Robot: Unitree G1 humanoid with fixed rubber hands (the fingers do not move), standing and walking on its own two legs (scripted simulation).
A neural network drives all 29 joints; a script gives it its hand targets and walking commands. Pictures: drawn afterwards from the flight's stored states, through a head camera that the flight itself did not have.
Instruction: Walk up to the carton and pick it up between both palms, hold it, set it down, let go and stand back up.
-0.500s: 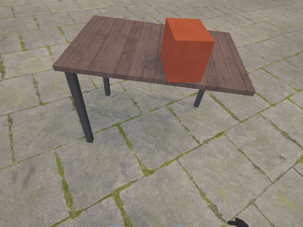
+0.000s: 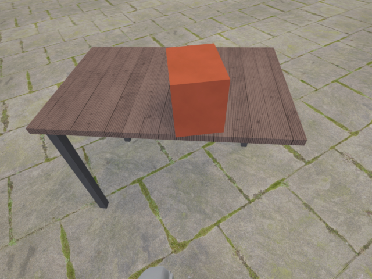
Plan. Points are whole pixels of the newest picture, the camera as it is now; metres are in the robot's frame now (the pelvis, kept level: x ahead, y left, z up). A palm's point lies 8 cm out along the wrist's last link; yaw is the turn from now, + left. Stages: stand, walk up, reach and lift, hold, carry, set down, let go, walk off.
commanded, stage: walk up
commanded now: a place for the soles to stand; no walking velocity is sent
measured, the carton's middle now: (194, 90) +0.67 +0.02 +0.04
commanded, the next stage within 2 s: none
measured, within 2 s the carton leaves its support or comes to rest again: neither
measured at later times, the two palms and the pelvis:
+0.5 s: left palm (117, 238) +0.25 +0.21 -0.12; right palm (342, 274) +0.19 -0.32 -0.10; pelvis +0.13 -0.04 -0.01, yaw +1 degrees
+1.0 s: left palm (117, 234) +0.25 +0.21 -0.10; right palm (327, 245) +0.25 -0.31 -0.10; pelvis +0.15 -0.05 +0.00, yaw +1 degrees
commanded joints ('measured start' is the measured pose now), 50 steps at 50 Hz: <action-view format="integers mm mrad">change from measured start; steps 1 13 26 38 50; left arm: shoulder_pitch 21 -26 1 -204 -153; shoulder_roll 203 205 218 208 172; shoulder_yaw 59 48 72 42 35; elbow -56 -124 -95 -167 -126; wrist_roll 2 15 -17 -30 -39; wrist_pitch -31 54 5 34 9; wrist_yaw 11 -4 6 19 11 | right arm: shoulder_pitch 18 175 -48 25 -99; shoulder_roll -56 -192 -114 -131 -141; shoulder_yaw -25 -80 3 -20 -10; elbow -103 -96 -123 -29 -35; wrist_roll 5 1 49 20 44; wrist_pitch -32 -33 -1 14 3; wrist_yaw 8 -65 -21 -22 5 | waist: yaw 6 -134 0 -63 -29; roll -211 50 -55 -255 -9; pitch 43 -12 -193 -160 -87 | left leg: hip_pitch -68 436 29 303 183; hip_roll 37 409 70 7 68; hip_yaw -28 -641 -26 -53 -122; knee -221 -825 -359 -628 -682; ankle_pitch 70 48 291 209 160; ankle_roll -5 330 41 5 59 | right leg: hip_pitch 27 -471 231 -34 15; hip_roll -240 -24 -66 -174 -56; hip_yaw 270 135 161 271 143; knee -340 674 -113 -100 -129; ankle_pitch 123 -235 439 372 161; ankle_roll -221 36 -14 -85 -4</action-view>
